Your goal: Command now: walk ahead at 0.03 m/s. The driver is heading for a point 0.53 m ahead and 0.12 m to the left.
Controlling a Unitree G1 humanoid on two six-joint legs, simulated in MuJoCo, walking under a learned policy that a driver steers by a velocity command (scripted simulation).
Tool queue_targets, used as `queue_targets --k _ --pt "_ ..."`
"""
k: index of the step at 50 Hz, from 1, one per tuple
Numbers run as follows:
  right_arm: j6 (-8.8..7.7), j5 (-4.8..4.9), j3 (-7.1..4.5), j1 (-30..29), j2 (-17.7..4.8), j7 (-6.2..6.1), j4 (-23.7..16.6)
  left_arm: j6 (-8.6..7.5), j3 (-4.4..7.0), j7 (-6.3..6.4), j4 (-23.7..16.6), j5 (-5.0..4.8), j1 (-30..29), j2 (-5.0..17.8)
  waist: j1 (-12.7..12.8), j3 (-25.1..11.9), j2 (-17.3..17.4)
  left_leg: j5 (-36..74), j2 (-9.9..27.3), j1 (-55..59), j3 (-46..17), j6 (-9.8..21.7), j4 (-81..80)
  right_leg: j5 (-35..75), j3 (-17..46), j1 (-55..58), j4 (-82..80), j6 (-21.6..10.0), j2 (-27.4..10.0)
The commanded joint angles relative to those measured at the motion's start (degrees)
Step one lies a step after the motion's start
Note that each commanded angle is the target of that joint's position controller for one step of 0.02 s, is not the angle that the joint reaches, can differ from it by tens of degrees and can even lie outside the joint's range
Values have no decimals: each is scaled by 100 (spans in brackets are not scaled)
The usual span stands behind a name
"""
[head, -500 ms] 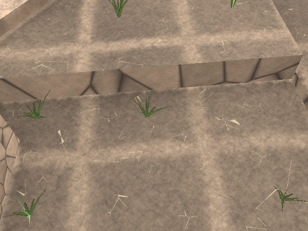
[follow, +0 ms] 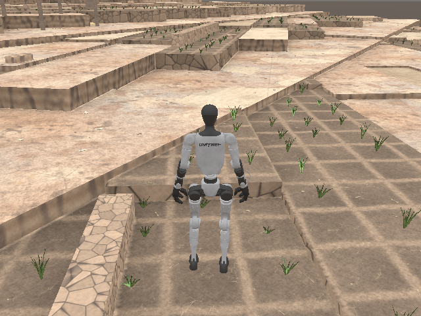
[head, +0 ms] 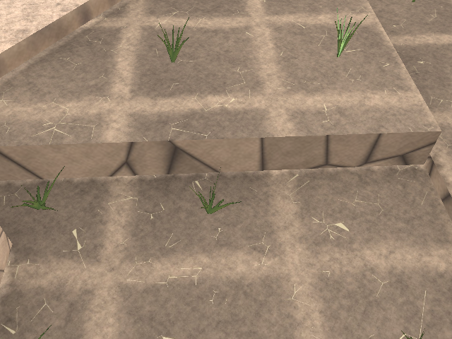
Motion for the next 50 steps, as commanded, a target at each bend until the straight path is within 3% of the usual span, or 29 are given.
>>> queue_targets --k 1,15,29,30,31,32,34,35,36,37,39,41,42,44,45,46,47,48,49,50 --pt "-34 11 -110 21 -690 -30 -122 -11 111 23 -120 -16 103 562 8 -450 132 1913 223 510 -189 292 -214 1516 241 36 -279 -101 -303" --pt "82 3 -72 -81 -622 -57 140 19 80 70 152 -6 242 575 -6 -147 33 1376 93 508 -71 232 -353 1140 266 -47 -421 -51 -346" --pt "99 0 -22 53 -574 -90 359 -14 25 82 284 3 465 461 -21 32 19 864 50 406 -37 167 -505 563 309 -185 -650 -67 -348" --pt "104 1 -6 167 -513 -92 424 -7 24 88 343 -2 590 442 -16 -87 -33 315 -41 431 69 168 -461 -71 306 -140 -733 -100 -325" --pt "109 34 -16 181 -525 -99 438 13 73 104 355 -47 651 568 20 15 -155 -511 -216 225 257 188 -222 -1072 406 -192 -831 -211 -343" --pt "95 60 -33 141 -551 -105 399 25 144 121 323 -94 690 771 72 187 -386 -1287 -370 -152 447 216 153 -2133 740 -281 -1031 -409 -549" --pt "-24 73 -21 -176 -465 -60 178 -39 276 129 312 -148 1011 1109 254 546 -958 -1348 -299 -1048 526 291 1388 -3436 2195 -258 -1807 -1015 -1631" --pt "-100 111 -24 -295 -445 -12 93 -109 315 136 297 -141 1072 1151 290 743 -997 -1299 -40 -1452 284 372 1993 -3366 2738 -278 -2037 -1270 -2060" --pt "-163 156 -52 -388 -484 33 29 -193 302 127 277 -92 1102 1038 304 844 -909 -1566 152 -1975 63 429 2563 -3020 2983 -44 -2101 -1380 -2266" --pt "-217 199 -81 -327 -507 70 14 -265 285 110 232 -92 1055 936 226 818 -769 -1652 316 -2363 -88 481 2814 -2658 2940 266 -2033 -1348 -2274" --pt "-331 230 -103 -302 -516 129 -9 -339 278 80 101 -184 842 853 118 658 -570 -1414 441 -2190 -70 532 2001 -1839 2236 441 -1880 -1025 -1924" --pt "-393 204 -97 -143 -372 161 59 -320 311 53 50 -207 715 979 -27 433 -622 -1003 148 -976 377 471 999 -1294 1424 -119 -1649 -835 -1448" --pt "-397 194 -105 216 -311 179 207 -290 326 37 36 -234 650 1034 -220 326 -599 -430 -79 -150 672 416 508 -1284 1119 -579 -1405 -796 -1265" --pt "-340 175 -197 1206 -411 169 593 -275 287 8 4 -226 666 919 -573 93 -370 -57 -422 1245 857 341 203 -1047 803 -1347 -607 -688 -971" --pt "-350 151 -275 1750 -667 147 668 -306 191 -21 -69 -179 507 601 -814 2 408 -472 234 1796 -165 574 -352 -418 286 -1855 913 -401 -604" --pt "-394 110 -363 2339 -1312 143 661 -385 90 -13 -324 -98 405 179 -842 -287 1987 -1193 1665 2402 -2789 1272 -1445 -1235 -197 -3057 3121 -41 10" --pt "-519 4 -261 2326 -1240 223 687 -479 116 -15 -473 -241 313 261 -717 -411 1708 -2282 2210 2223 -4373 1838 -2001 -1632 669 -3595 4340 -133 52" --pt "-612 39 -170 1765 -1035 246 530 -553 146 -51 -555 -371 151 445 -483 110 1075 -2586 2181 1985 -3968 1741 -1940 -1141 856 -4217 4821 -285 -323" --pt "-653 50 -77 1371 -762 287 393 -599 169 -80 -547 -346 119 570 -353 326 703 -2183 1876 1715 -3154 1482 -1898 -493 796 -4253 4792 -387 -558" --pt "-654 27 -28 1045 -710 322 277 -619 204 -64 -486 -267 159 588 -198 347 473 -1446 1622 1420 -2519 1280 -1937 26 764 -4021 4457 -413 -714"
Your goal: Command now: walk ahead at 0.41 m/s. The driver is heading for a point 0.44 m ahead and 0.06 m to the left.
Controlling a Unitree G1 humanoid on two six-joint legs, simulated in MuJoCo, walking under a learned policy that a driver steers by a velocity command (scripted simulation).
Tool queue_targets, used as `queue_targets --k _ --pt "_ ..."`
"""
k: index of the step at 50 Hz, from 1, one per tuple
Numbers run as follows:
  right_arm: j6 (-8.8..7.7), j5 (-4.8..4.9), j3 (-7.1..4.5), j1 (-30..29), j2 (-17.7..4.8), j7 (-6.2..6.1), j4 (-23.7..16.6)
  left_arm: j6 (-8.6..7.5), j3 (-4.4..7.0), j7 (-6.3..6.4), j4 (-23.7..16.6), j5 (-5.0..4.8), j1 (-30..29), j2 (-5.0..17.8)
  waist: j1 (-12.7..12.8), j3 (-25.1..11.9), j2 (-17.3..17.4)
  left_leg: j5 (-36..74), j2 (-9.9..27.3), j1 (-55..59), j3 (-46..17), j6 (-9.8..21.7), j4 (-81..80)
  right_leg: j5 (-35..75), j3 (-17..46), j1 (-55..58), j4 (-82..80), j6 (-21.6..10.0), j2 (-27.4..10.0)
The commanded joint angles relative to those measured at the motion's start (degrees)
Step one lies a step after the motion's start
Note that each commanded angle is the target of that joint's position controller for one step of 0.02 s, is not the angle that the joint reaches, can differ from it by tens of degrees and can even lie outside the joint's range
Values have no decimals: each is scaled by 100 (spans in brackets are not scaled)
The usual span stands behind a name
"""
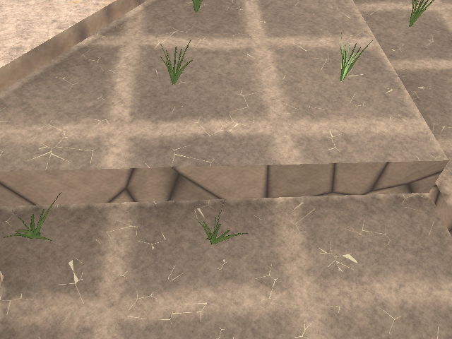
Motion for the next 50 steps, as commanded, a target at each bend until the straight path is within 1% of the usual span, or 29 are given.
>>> queue_targets --k 1,3,6,9,14,16,17,18,19,20,21,22,23,24,25,26,27,30,34,38,40,41,42,43,44,45,48,49,50 --pt "-100 -50 24 118 -632 69 -219 -220 106 -22 -544 67 -567 462 12 666 724 -182 1607 1160 -2391 739 -2322 970 289 -2403 256 -158 -568" --pt "-61 -81 76 426 -505 15 -162 -142 129 -64 -506 96 -575 381 7 592 801 920 1322 1076 -1662 653 -2393 1319 110 -2019 -262 -38 -572" --pt "-24 -83 54 752 -671 -113 -141 -74 95 -86 -732 144 -1169 184 -80 643 590 1984 1257 1217 -1217 745 -2461 1776 -47 -2177 -1182 172 -499" --pt "17 -64 33 854 -742 -185 -216 -79 17 -152 -983 111 -1906 34 -231 746 630 2032 1146 1083 -854 702 -2635 2403 -240 -1836 -2352 240 -319" --pt "88 20 -34 1221 -739 -210 -132 -128 -44 -315 -1279 66 -2635 76 -330 1003 663 2267 1380 1653 -626 709 -2552 2525 -317 -1680 -3234 55 -174" --pt "135 28 -89 1139 -825 -218 -157 -169 -13 -376 -1344 62 -2601 201 -173 884 729 3053 1500 2018 -542 632 -2212 2219 -354 -1412 -3448 -112 -78" --pt "156 20 -121 1042 -913 -222 -198 -183 48 -384 -1316 67 -2365 339 7 659 846 4041 1528 2143 -503 571 -1881 2039 -442 -959 -3469 -204 71" --pt "191 12 -156 954 -1002 -225 -231 -185 144 -369 -1212 74 -1889 528 283 286 1010 5191 1505 2211 -432 504 -1300 1867 -584 -251 -3412 -314 285" --pt "237 -3 -141 842 -969 -221 -277 -171 288 -335 -918 64 -896 772 776 -273 1028 5796 1275 1954 -239 359 -191 1908 -699 1007 -3469 -478 473" --pt "238 -49 -67 779 -822 -195 -409 -150 409 -273 -667 116 187 1081 1188 -991 790 4587 1042 579 -226 190 1420 1817 158 2964 -3234 -780 -271" --pt "132 -22 144 1506 -28 -122 -490 -124 496 -246 -515 274 813 1563 771 -2059 -748 800 -140 -1611 -273 -245 3876 968 3110 4971 -3830 -1753 -1922" --pt "-51 91 96 1288 -272 -96 -393 -114 336 -243 -522 287 640 1146 846 -2293 -849 -1382 -391 -2068 -1295 -180 4811 1695 4201 4828 -4665 -1772 -2126" --pt "-126 227 -25 768 -647 -94 -577 -139 243 -234 -602 241 11 889 686 -1356 -688 -1232 -73 -2449 -1252 -142 5113 2692 3048 3958 -4601 -1487 -1947" --pt "-132 198 -37 464 -722 -144 -642 -176 147 -239 -737 239 -565 626 452 -819 -169 -795 264 -2255 -1024 -143 4865 3810 2027 2929 -4585 -1296 -1742" --pt "-7 -240 -27 486 -527 -144 -614 -166 68 -146 -520 507 -481 379 102 -116 481 -317 381 -1746 -900 -29 3988 4698 1189 1881 -4598 -947 -1480" --pt "124 -367 1 687 -342 -123 -579 -170 10 -109 -450 473 -510 241 -65 -3 228 -305 401 -1229 -806 -68 3577 5036 691 1268 -4750 -766 -1276" --pt "246 -380 18 850 -234 -87 -506 -194 -36 -114 -417 461 -479 200 -152 -104 16 -255 333 -786 -708 -85 3420 5412 419 955 -4794 -739 -1168" --pt "438 -253 53 813 -224 -83 -602 -261 -39 -147 -394 441 -549 446 -373 -211 -437 13 256 -507 -505 -136 2579 5830 -57 627 -4892 -861 -1008" --pt "489 -195 160 29 -264 -124 -775 -160 -93 -138 -291 395 -308 430 -110 -235 -507 840 258 -270 -275 -197 1141 4816 -143 826 -4983 -794 -919" --pt "474 -194 186 -250 -344 -154 -775 28 -126 -87 -152 356 -114 426 -2 -51 -297 884 207 108 -288 -145 232 3034 200 920 -4809 -668 -1051" --pt "395 -272 189 -85 -418 -182 -664 94 -196 -36 -119 327 -87 273 -96 115 64 1371 327 742 -499 -72 -932 1943 255 721 -4417 -300 -808" --pt "322 -308 142 36 -738 -218 -647 107 -230 -19 -128 367 142 161 41 130 590 2460 1004 1013 -1202 -15 -1250 1420 79 617 -3995 -54 -498" --pt "327 -181 146 -362 -947 -225 -730 152 -336 -10 19 297 921 -269 573 56 1209 3057 1557 761 -1801 416 -1353 369 -211 762 -4087 110 -8" --pt "366 -99 198 -426 -645 -190 -685 252 -319 55 202 320 945 -97 419 68 1100 2490 1467 363 -1833 534 -1430 283 -184 1333 -4284 162 2" --pt "376 -96 236 -547 -493 -159 -684 293 -281 77 180 338 730 94 403 302 1004 2094 1167 185 -1630 366 -1482 555 -121 1449 -4423 188 -28" --pt "382 -97 251 -562 -448 -154 -663 310 -256 82 175 352 553 186 327 298 911 1965 954 217 -1432 225 -1492 839 -81 1601 -4487 221 -106" --pt "378 -45 237 -326 -458 -229 -487 290 -274 68 206 321 390 146 224 176 645 2543 671 766 -1086 86 -1340 1339 -10 1598 -4650 265 -306" --pt "396 84 -6 -873 -1079 -214 -717 303 -155 90 91 228 42 549 191 354 570 2612 391 763 -903 139 -984 1237 -195 1160 -4489 276 -82" --pt "407 51 14 -840 -916 -220 -742 303 -154 110 100 262 62 508 166 32 432 2784 444 933 -911 224 -920 1242 -209 1186 -4492 291 -99"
